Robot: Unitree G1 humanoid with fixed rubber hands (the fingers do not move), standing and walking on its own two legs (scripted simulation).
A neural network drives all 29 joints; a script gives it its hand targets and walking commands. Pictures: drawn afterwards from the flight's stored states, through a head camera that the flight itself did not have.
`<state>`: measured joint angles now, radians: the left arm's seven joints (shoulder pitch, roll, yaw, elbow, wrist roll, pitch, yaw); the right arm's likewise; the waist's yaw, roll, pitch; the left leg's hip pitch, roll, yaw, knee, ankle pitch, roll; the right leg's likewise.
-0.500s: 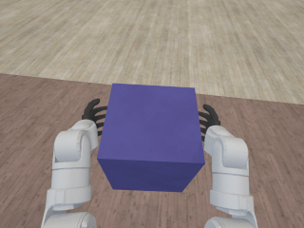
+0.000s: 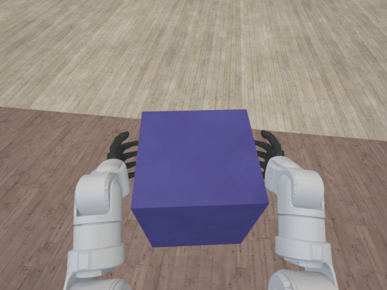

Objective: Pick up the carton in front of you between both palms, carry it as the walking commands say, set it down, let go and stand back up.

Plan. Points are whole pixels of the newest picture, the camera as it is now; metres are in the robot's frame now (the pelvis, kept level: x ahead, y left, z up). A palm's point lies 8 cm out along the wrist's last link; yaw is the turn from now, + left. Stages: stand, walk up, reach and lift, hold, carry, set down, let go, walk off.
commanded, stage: carry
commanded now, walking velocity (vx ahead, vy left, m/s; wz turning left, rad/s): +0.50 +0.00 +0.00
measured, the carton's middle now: (195, 183) +0.35 +0.00 +0.03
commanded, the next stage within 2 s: none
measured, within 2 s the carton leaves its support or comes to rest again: neither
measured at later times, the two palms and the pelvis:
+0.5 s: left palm (140, 96) +0.63 +0.15 +0.05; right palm (244, 104) +0.61 -0.15 +0.04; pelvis +0.29 +0.02 -0.03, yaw +0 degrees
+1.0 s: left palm (159, 58) +0.89 +0.12 +0.03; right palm (240, 58) +0.91 -0.18 +0.02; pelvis +0.56 -0.04 -0.06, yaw +0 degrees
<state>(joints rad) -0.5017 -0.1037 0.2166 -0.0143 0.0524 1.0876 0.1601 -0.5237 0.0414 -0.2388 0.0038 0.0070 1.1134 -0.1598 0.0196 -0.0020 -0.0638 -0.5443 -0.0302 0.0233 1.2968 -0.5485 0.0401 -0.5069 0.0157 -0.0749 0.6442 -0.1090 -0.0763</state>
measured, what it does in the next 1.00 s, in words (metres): goes down: left foot 0.03 m lower, then right foot 0.04 m lower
